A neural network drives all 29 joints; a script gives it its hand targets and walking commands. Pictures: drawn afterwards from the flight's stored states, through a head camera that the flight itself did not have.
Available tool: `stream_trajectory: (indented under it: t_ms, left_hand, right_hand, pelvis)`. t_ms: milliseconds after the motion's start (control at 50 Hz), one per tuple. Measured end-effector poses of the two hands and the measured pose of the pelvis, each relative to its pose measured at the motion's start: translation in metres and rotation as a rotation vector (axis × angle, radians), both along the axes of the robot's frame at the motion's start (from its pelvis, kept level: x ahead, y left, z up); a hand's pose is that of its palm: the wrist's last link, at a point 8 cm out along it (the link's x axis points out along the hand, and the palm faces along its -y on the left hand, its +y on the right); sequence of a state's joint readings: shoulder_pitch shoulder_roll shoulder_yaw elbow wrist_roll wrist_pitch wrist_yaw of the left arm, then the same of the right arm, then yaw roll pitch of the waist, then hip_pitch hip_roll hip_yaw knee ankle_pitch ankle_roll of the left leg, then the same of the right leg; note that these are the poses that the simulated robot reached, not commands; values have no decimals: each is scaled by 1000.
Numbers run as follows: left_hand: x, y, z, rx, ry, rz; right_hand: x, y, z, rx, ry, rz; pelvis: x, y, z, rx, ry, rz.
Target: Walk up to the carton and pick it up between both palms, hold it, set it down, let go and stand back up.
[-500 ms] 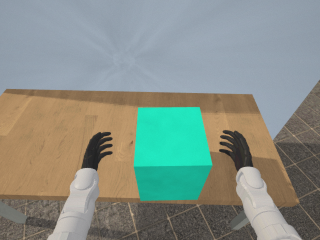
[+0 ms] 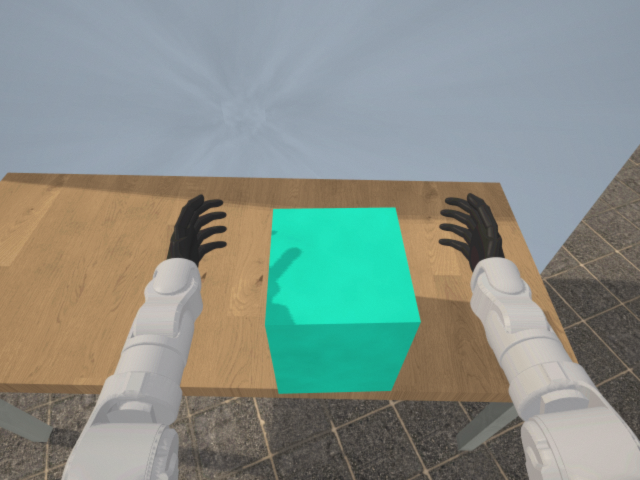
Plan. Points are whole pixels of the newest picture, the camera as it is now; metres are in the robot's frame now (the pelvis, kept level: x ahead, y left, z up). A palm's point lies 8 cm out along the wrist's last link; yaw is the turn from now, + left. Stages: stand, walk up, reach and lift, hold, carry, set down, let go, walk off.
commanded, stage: reach and lift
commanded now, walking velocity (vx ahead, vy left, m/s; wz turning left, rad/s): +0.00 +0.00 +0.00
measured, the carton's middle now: (334, 304) +0.41 +0.00 -0.09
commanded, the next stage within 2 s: none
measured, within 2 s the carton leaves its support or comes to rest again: neither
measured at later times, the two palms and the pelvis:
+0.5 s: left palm (207, 325) +0.35 +0.20 -0.06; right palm (441, 315) +0.37 -0.16 -0.06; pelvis -0.01 -0.01 -0.04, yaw +3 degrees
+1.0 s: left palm (227, 325) +0.36 +0.17 -0.08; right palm (432, 315) +0.37 -0.15 -0.07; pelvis -0.04 -0.01 -0.08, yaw +3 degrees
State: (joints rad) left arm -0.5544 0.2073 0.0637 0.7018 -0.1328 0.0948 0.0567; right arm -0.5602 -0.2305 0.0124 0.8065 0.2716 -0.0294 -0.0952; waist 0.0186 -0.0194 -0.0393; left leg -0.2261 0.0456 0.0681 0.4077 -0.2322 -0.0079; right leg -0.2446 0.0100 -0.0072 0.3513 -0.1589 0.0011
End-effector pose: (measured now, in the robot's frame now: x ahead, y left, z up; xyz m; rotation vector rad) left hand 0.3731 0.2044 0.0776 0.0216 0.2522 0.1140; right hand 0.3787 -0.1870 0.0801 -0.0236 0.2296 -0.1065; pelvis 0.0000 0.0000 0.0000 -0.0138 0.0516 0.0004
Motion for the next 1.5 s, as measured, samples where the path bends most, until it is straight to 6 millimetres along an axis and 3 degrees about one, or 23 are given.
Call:
stream_trajectory:
  t_ms: [80,140,360,480,660,860,980,1060,1180,1260,1500]
  left_hand:
    - [11,-2,0,3,1,9]
    - [13,-5,-12,9,6,6]
    - [-26,-7,-110,7,98,30]
    - [-29,-4,-137,23,72,54]
    - [-13,-12,-139,19,-2,21]
    - [-19,-20,-150,-16,11,27]
    - [-19,-29,-153,-26,-5,22]
    - [-3,-29,-157,-15,47,24]
    - [27,-35,-138,-6,-46,-1]
    - [27,-49,-141,-15,-33,-52]
    - [15,-50,-141,-20,-28,-4]
  right_hand:
    - [12,6,-1,-7,23,18]
    - [16,12,-13,-11,44,30]
    - [-14,28,-112,20,131,14]
    - [-13,23,-139,24,88,1]
    - [-2,20,-144,4,27,12]
    - [-8,20,-145,3,27,-4]
    - [-8,32,-147,14,32,12]
    - [2,39,-150,24,82,4]
    - [17,46,-145,28,36,-1]
    - [16,46,-146,24,33,-8]
    - [-5,51,-148,38,18,-46]
  pelvis:
    - [-1,-2,-1,0,27,3]
    - [1,-3,-2,-3,49,12]
    - [1,-6,-20,-22,208,51]
    - [-7,-7,-38,-29,314,54]
    - [-18,-9,-60,-24,374,50]
    - [-31,-9,-69,-14,375,40]
    - [-36,-9,-74,-17,387,43]
    - [-41,-9,-81,-13,404,55]
    - [-38,-5,-89,-27,441,48]
    - [-32,-2,-88,-36,430,45]
    - [-18,6,-66,-35,332,35]
